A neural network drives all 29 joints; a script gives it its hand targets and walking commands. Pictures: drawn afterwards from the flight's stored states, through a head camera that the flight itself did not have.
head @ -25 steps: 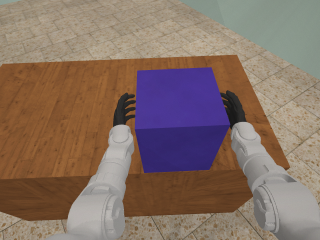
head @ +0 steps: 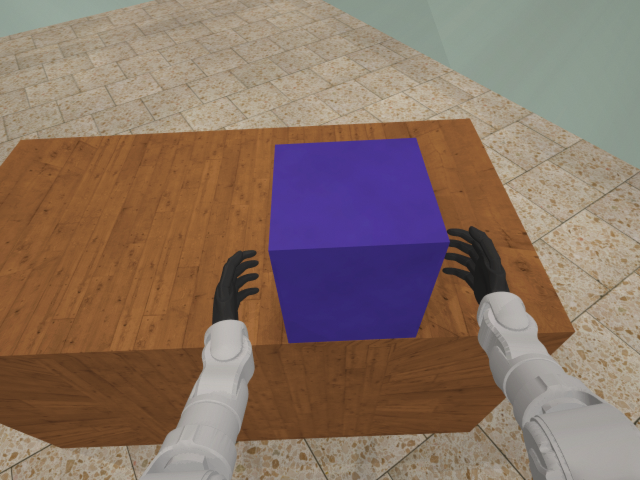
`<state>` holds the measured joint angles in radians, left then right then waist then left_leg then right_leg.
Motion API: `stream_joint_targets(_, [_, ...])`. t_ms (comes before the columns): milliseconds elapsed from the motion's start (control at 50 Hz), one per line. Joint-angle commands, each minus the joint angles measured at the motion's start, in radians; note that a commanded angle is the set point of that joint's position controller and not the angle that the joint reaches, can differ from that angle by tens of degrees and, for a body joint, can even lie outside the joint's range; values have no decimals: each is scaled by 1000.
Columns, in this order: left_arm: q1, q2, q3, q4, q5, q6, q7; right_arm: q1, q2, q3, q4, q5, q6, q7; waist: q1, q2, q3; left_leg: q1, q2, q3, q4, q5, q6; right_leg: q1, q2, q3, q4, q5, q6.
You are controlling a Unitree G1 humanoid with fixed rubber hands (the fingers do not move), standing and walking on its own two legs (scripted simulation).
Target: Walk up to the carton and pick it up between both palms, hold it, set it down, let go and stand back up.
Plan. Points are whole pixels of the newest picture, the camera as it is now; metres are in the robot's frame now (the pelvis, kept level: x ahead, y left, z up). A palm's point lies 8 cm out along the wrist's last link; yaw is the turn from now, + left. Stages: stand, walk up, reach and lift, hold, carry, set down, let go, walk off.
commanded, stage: set down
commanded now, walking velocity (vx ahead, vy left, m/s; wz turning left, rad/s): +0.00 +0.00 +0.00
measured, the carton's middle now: (348, 245) +0.45 +0.01 +0.00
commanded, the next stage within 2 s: none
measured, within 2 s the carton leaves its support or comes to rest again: neither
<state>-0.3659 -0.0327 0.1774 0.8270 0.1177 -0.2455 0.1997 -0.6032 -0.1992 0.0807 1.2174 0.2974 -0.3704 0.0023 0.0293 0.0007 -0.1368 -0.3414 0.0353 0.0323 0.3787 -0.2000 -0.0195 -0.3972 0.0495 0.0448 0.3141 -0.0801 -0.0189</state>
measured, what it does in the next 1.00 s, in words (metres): stands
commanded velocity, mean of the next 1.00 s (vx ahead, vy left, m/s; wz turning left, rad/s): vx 0.00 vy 0.00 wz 0.00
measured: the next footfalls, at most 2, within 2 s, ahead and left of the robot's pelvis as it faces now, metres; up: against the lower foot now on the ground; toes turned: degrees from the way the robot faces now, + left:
none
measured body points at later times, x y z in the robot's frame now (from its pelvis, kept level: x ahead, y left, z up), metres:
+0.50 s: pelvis +0.00 +0.00 +0.00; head -0.01 +0.00 +0.45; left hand +0.29 +0.18 +0.01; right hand +0.32 -0.20 +0.01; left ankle -0.02 +0.13 -0.74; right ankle +0.04 -0.10 -0.74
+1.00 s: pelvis +0.00 +0.00 +0.00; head -0.03 +0.00 +0.45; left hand +0.21 +0.18 +0.00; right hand +0.23 -0.21 +0.00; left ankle -0.02 +0.13 -0.74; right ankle +0.04 -0.10 -0.74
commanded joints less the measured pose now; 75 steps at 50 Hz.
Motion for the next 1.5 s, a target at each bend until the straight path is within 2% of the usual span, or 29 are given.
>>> stream_joint_targets(0, [-187, 51, -117, -246, -110, -40, -4, -168, -249, 8, -321, 51, -51, 34, 57, -13, -319, 168, -28, 29, 44, 304, -62, 284, 57, -53, 29, 106, -40])
stream_joint_targets(100, [-244, 68, -144, -194, -158, -11, 11, -193, -235, 1, -343, 30, 24, 68, 66, -54, -203, 81, -23, 35, -24, -3, -27, 260, 25, -47, 23, -178, -33])
stream_joint_targets(180, [-238, 82, -138, -154, -160, 18, 16, -147, -223, -2, -293, 17, 76, 87, 67, -67, -149, 48, -24, 29, -59, -132, -8, 262, 10, -30, 28, -294, -25])
stream_joint_targets(240, [-166, 79, -126, -196, -147, 32, 8, -73, -221, -24, -341, -4, 75, 86, 57, -86, -153, 81, -31, 32, -60, -79, -7, 297, 4, -18, 18, -259, -20])
stream_joint_targets(320, [-21, 70, -125, -293, -127, 26, -13, 70, -212, -21, -413, -9, 44, 76, 39, -104, -183, 145, -43, 29, -54, 75, -15, 374, 1, -11, 6, -100, -12])
stream_joint_targets(400, [91, 49, -154, -381, -121, 36, -31, 175, -206, -14, -488, -5, 35, 73, 15, -92, -149, 153, -50, 13, -67, 149, -19, 416, 5, -13, -1, -2, -17])
stream_joint_targets(480, [251, 8, -209, -558, -125, 45, -36, 321, -216, -21, -637, 15, 10, 82, -10, -72, -146, 220, -53, -9, -56, 298, -32, 442, 27, -27, 0, 154, -35])
stream_joint_targets(540, [355, -19, -234, -634, -113, 66, -36, 434, -215, -37, -687, 9, 11, 98, -17, -62, -78, 257, -51, -23, -65, 328, -38, 402, 36, -37, -22, 152, -50])
stream_joint_targets(660, [486, -21, -263, -772, -101, 91, -23, 583, -202, -84, -811, -23, 16, 115, -26, -75, 8, 247, -48, -25, -99, 259, -34, 378, 32, -46, -42, 82, -53])
stream_joint_targets(760, [557, -3, -273, -833, -103, 107, -2, 673, -198, -120, -895, -46, 24, 116, -18, -73, 54, 238, -43, -5, -123, 130, -24, 356, 23, -39, -47, -22, -51])
stream_joint_targets(920, [535, 56, -277, -818, -138, 162, 17, 715, -200, -143, -969, -68, 77, 115, -5, -92, 109, 187, -28, 22, -157, -102, 7, 331, 1, -25, -37, -192, -37])
stream_joint_targets(1020, [520, 78, -277, -810, -156, 197, 8, 735, -195, -151, -987, -85, 127, 112, -9, -100, 136, 179, -26, 28, -165, -138, 13, 323, -11, -14, -38, -231, -29])
stream_joint_targets(1180, [561, 90, -281, -800, -152, 212, -17, 791, -190, -169, -987, -104, 156, 113, -14, -84, 103, 216, -32, 35, -146, -39, -3, 329, -20, -11, -43, -160, -32])
stream_joint_targets(1380, [708, 115, -224, -765, -104, 173, -61, 893, -187, -121, -946, -94, 81, 91, 1, -77, 41, 278, -60, 30, -86, 276, -29, 431, -3, -17, -21, 173, -29])
stream_joint_targets(1480, [745, 118, -213, -741, -87, 149, -74, 922, -184, -101, -877, -96, 49, 89, -5, -56, 68, 298, -63, 19, -76, 349, -42, 434, 3, -20, -24, 237, -33])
